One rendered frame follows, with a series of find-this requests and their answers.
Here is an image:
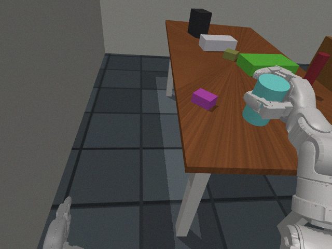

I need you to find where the right robot hand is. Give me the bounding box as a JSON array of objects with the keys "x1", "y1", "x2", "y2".
[{"x1": 243, "y1": 65, "x2": 316, "y2": 123}]

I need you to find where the table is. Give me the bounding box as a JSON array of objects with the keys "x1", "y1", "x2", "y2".
[{"x1": 165, "y1": 20, "x2": 332, "y2": 237}]

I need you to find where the left robot hand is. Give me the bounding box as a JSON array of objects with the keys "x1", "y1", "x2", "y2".
[{"x1": 43, "y1": 196, "x2": 84, "y2": 249}]

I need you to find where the right robot arm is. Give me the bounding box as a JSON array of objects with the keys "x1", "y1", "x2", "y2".
[{"x1": 280, "y1": 107, "x2": 332, "y2": 249}]

